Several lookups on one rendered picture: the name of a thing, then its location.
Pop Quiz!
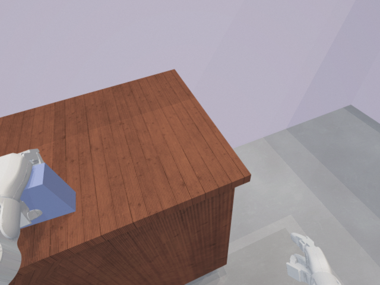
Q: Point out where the left robot hand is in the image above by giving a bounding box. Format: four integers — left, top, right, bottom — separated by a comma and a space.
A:
0, 148, 44, 228

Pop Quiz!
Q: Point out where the sponge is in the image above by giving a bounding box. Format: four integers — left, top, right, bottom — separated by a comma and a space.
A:
20, 163, 76, 229

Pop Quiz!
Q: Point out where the right robot hand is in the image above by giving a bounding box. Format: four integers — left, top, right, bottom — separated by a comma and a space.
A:
286, 233, 332, 285

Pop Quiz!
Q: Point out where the table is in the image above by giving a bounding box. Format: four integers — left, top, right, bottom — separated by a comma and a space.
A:
0, 69, 251, 285

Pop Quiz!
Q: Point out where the robot left forearm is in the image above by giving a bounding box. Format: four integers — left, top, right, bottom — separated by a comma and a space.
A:
0, 197, 21, 285

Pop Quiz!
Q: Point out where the robot right forearm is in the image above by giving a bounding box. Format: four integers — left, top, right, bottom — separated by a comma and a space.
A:
311, 271, 341, 285

